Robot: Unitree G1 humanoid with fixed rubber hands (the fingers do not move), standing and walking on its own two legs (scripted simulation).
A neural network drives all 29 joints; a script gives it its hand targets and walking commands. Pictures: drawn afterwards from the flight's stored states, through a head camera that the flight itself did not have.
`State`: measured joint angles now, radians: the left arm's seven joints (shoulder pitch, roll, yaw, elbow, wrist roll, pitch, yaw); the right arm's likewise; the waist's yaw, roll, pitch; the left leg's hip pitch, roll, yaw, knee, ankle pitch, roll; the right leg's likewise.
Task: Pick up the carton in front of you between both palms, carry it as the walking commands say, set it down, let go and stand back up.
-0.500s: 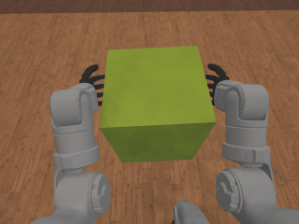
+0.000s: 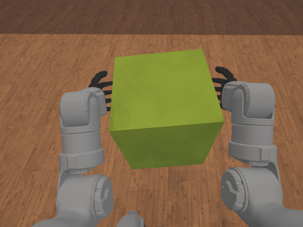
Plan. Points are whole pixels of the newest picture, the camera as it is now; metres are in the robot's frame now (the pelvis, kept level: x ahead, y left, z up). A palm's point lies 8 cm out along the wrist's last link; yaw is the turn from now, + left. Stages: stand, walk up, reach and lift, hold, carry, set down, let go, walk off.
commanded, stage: carry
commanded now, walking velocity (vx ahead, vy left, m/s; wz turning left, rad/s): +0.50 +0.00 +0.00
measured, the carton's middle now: (163, 115) +0.39 +0.01 +0.09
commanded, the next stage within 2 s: none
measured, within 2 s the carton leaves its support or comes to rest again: neither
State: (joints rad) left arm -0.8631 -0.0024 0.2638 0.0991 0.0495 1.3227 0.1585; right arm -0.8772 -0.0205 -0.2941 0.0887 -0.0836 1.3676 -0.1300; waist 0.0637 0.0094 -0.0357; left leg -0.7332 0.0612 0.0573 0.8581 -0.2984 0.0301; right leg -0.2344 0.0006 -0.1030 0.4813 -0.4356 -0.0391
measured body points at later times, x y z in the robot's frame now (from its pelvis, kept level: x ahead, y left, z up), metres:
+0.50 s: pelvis +0.29 +0.00 +0.01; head +0.30 +0.00 +0.46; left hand +0.68 +0.15 +0.19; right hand +0.67 -0.16 +0.19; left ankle +0.18 +0.11 -0.71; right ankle +0.41 -0.09 -0.70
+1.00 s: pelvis +0.56 +0.03 +0.04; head +0.58 +0.03 +0.49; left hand +0.96 +0.17 +0.20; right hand +0.95 -0.13 +0.20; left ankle +0.66 +0.11 -0.67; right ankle +0.43 -0.08 -0.61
